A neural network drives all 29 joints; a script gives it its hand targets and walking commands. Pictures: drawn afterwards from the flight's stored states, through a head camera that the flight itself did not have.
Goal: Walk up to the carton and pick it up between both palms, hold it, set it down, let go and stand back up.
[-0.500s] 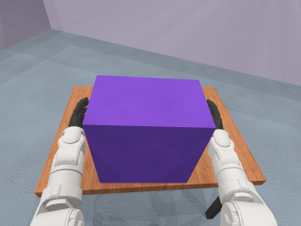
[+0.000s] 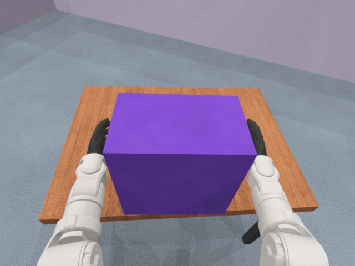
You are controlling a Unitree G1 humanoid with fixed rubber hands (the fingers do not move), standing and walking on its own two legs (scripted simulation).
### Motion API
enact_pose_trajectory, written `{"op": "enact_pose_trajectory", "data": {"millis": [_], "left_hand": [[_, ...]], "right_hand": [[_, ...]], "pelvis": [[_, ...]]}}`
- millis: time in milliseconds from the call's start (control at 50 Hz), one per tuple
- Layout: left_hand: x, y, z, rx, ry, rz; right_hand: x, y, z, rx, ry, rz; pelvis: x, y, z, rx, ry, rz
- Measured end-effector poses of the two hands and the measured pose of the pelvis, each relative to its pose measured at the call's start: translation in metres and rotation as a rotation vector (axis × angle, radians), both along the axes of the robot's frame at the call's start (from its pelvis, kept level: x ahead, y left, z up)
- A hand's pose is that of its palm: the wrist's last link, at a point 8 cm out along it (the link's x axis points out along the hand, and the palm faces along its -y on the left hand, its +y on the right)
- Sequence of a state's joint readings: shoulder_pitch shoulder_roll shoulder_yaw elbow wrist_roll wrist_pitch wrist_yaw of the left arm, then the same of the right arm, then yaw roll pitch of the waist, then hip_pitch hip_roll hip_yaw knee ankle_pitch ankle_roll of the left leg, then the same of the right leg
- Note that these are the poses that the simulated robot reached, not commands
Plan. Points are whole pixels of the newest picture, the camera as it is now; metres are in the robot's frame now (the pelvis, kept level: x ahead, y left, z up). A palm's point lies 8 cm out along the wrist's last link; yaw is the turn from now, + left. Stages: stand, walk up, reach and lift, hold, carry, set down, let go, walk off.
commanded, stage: set down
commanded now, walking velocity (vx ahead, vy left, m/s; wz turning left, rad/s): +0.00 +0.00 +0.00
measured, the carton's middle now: (176, 159) +0.40 +0.03 +0.00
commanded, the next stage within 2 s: none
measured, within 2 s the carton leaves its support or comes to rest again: rests again in 0.92 s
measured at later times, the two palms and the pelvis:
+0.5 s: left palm (98, 158) +0.36 +0.22 +0.03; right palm (251, 158) +0.39 -0.15 +0.04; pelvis +0.00 +0.00 +0.00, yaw +0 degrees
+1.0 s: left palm (96, 164) +0.35 +0.23 +0.01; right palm (246, 159) +0.40 -0.15 +0.03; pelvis -0.01 +0.00 +0.00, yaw +0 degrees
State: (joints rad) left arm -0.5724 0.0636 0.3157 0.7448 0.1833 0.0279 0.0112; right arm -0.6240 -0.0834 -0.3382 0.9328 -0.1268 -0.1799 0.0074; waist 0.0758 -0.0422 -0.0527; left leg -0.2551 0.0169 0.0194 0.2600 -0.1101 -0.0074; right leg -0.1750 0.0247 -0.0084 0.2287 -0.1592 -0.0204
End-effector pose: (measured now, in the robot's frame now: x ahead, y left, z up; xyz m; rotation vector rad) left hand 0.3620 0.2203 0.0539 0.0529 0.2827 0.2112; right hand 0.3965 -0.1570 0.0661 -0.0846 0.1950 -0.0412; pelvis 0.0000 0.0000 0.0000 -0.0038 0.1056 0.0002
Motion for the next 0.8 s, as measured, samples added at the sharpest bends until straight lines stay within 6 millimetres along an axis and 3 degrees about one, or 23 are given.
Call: {"op": "enact_pose_trajectory", "data": {"millis": [320,620,800], "left_hand": [[0.004,0.004,-0.018,-0.002,0.005,0.005],[-0.007,0.003,-0.032,-0.006,0.016,-0.001],[-0.012,0.006,-0.036,-0.001,0.013,0.018]], "right_hand": [[0.006,0.005,-0.017,-0.005,0.007,0.006],[-0.007,0.003,-0.029,0.001,0.018,-0.002],[-0.004,0.007,-0.032,0.017,0.016,0.013]], "pelvis": [[0.005,0.0,-0.001,-0.002,0.06,0.009],[-0.007,0.002,-0.002,-0.006,0.093,0.001],[-0.011,0.002,-0.004,-0.006,0.11,-0.006]]}}
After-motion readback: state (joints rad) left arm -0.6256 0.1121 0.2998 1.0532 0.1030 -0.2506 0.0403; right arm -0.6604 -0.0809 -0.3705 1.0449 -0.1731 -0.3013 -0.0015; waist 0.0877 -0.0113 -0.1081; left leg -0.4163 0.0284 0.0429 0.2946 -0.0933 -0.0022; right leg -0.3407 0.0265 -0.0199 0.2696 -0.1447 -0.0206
